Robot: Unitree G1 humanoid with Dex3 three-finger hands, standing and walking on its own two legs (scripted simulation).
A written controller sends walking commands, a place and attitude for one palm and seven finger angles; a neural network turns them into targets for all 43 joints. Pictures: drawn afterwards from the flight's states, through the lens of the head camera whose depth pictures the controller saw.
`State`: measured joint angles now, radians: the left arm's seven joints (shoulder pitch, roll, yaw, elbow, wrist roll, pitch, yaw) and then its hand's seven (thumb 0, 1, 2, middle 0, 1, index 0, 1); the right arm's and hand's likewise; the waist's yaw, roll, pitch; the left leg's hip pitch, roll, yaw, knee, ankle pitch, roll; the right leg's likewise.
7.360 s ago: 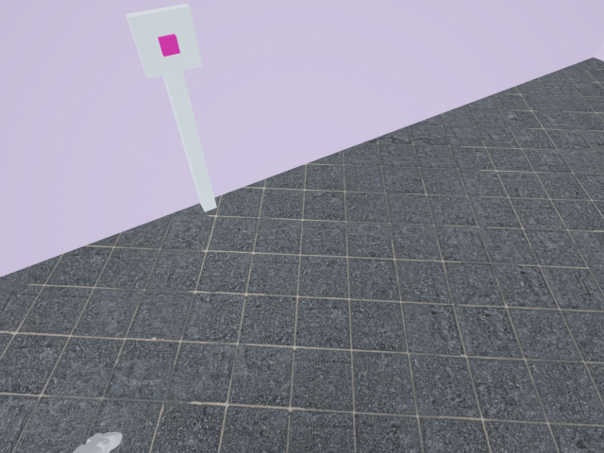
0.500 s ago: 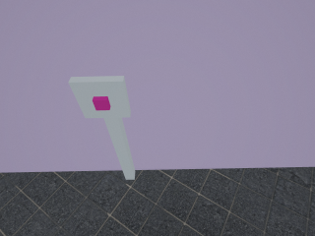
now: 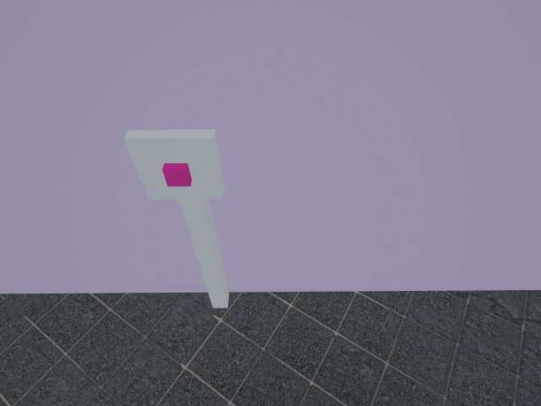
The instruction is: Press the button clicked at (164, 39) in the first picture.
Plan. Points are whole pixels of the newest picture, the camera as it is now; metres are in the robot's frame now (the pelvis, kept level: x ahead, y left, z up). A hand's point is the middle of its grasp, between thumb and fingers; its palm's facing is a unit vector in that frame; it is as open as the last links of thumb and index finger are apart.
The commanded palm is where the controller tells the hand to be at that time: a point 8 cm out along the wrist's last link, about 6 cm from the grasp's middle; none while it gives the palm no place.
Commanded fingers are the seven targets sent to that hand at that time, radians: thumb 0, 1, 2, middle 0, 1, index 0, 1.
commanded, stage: look again from close up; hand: left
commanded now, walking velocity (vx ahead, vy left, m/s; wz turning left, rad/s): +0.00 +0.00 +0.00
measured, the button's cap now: (177, 173) +0.56 +0.25 -0.01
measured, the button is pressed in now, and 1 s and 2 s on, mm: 0 0 0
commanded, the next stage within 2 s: shuffle to correct the standing spot in 0.58 s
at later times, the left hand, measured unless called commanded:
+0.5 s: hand out of the picture +0.05 +0.21 -0.17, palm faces +0.04 -0.97 -0.23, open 7.3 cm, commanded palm none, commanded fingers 0.00 0.90 0.90 -0.20 -0.30 -0.20 -0.30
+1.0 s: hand out of the picture +0.04 +0.18 -0.19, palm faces +0.07 -0.98 -0.18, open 7.3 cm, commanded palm none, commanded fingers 0.00 0.90 0.90 -0.20 -0.30 -0.20 -0.30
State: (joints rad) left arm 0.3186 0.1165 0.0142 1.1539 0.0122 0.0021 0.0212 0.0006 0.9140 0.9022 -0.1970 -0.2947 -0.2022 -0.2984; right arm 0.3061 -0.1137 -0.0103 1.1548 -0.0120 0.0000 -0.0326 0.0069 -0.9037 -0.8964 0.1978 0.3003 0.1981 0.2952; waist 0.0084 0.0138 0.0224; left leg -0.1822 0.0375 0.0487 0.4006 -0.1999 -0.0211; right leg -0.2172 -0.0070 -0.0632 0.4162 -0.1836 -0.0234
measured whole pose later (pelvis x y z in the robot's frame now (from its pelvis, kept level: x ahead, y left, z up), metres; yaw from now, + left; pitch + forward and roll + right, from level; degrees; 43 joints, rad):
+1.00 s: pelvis +0.07 +0.01 -0.01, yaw +2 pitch +0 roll +0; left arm 0.32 0.14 0.01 1.12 0.02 -0.02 0.02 0.00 0.91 0.90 -0.20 -0.29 -0.20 -0.30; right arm 0.29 -0.14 0.01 1.12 -0.01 -0.02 -0.03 0.01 -0.90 -0.90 0.20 0.30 0.20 0.30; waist 0.01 0.00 0.04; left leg -0.17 0.02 0.02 0.57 -0.39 -0.01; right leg -0.19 -0.03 -0.09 0.57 -0.38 0.00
